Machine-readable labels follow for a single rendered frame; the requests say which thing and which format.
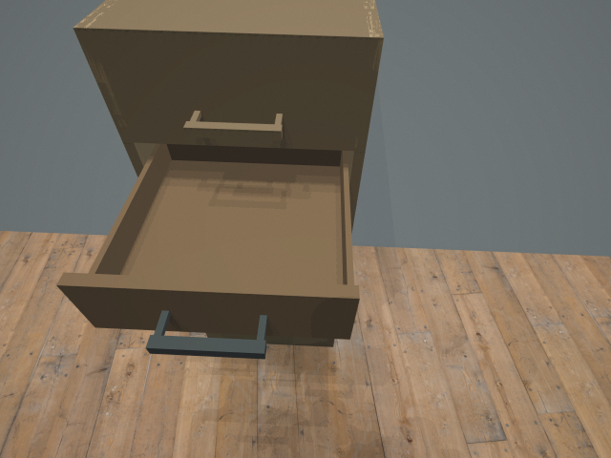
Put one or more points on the cabinet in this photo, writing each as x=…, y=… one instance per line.
x=309, y=65

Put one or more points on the handle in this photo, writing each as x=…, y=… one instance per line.
x=209, y=347
x=233, y=130

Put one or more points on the drawer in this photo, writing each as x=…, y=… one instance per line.
x=219, y=235

